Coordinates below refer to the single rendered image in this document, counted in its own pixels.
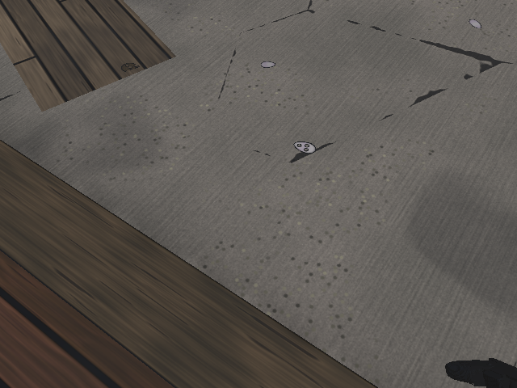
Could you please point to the right robot hand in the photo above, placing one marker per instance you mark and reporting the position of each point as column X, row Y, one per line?
column 492, row 373

